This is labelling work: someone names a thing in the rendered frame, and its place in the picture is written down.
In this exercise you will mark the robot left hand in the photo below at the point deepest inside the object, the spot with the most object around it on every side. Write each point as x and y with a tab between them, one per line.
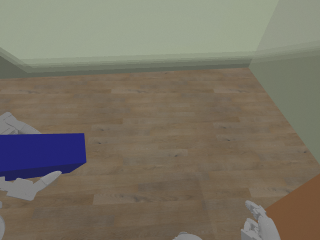
22	188

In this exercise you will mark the table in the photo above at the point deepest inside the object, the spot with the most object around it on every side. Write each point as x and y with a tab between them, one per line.
297	215

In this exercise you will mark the robot right hand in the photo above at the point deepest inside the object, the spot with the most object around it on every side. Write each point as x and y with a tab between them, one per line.
265	229

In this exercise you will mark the sponge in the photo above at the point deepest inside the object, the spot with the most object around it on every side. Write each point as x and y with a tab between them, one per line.
36	155

